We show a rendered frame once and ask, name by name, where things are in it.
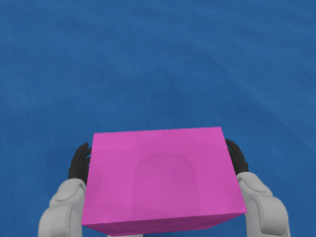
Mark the left robot forearm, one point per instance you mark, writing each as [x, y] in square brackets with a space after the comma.
[63, 218]

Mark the right robot forearm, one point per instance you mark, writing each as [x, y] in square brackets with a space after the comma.
[266, 215]

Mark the carton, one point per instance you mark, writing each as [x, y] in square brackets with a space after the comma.
[158, 181]

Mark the robot right hand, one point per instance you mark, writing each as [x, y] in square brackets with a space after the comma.
[237, 157]

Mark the robot left hand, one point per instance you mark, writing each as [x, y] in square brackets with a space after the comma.
[79, 164]

